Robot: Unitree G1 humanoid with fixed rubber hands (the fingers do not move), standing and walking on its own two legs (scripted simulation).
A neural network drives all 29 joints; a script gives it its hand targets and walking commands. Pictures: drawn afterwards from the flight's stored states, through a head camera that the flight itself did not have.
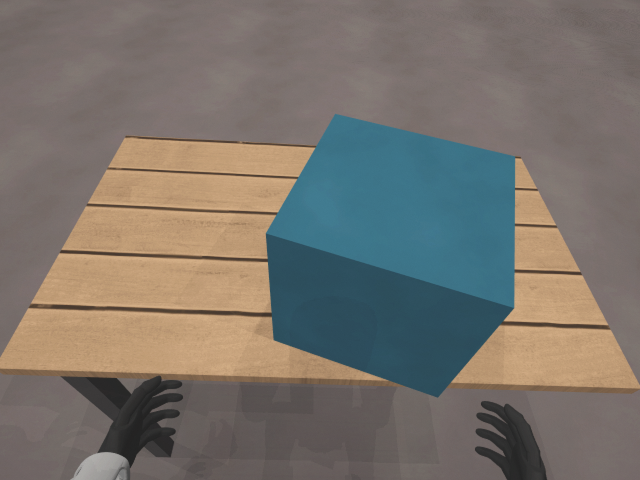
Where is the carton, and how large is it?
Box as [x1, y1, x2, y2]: [266, 114, 514, 397]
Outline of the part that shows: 335,114 266,232 273,338 274,340 437,397 513,308 514,156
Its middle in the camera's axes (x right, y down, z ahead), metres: +0.09 +0.03 +0.55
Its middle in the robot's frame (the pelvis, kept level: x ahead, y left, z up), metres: +0.40 -0.06 +0.04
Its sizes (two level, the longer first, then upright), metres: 0.248 0.242 0.245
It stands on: a table, 0.70 m high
